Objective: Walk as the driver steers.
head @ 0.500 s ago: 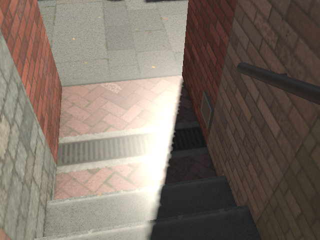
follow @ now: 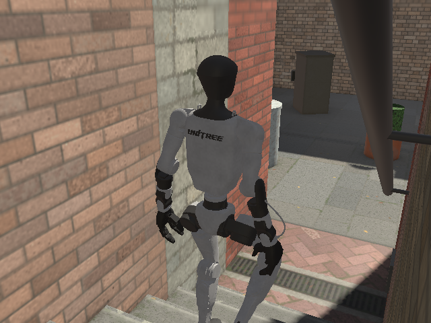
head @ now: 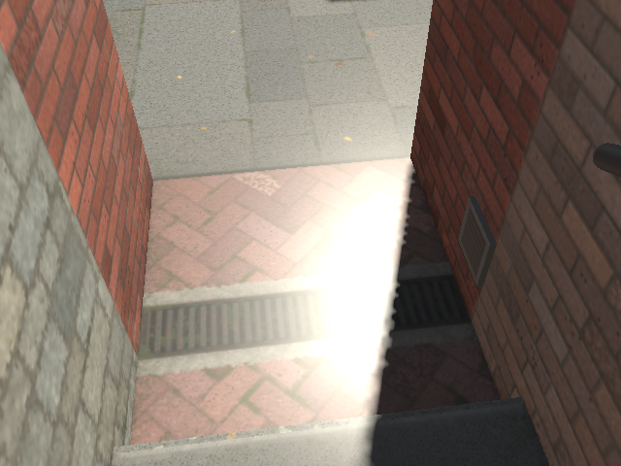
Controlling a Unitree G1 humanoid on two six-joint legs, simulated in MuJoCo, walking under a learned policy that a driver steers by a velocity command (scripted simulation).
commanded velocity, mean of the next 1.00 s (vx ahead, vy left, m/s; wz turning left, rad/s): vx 0.28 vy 0.00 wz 0.34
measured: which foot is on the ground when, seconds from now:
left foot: down 0.00-0.40, up 0.42-0.82, down 0.84-1.00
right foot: up 0.00-0.36, down 0.38-0.86, up 0.88-1.00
